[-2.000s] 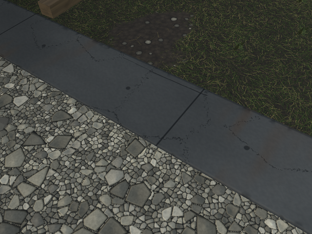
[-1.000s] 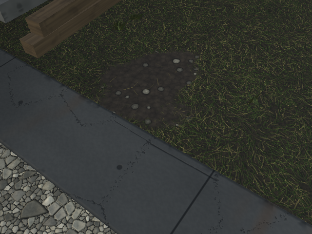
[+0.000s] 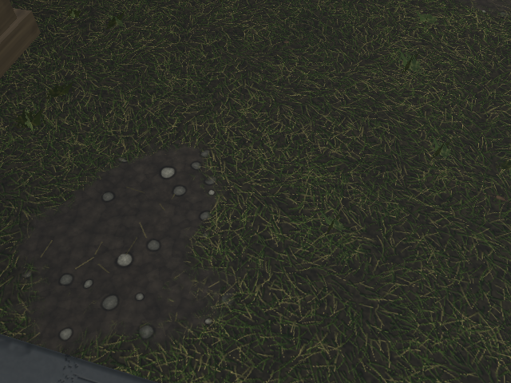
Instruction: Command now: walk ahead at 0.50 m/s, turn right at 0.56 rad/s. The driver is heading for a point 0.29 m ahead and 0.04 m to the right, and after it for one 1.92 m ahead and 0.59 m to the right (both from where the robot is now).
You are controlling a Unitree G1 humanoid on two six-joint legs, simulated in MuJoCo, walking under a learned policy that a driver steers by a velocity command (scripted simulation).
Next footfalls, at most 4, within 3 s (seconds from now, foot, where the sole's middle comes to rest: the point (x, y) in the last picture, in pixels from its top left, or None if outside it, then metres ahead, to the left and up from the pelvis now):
0.46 left None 0.29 0.08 -0.75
0.90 right None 0.17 -0.11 -0.75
1.20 left None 0.23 0.09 -0.75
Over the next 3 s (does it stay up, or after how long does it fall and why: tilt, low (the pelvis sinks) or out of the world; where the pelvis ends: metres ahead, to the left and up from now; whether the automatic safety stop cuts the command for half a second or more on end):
stays up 0.25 -0.05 0.02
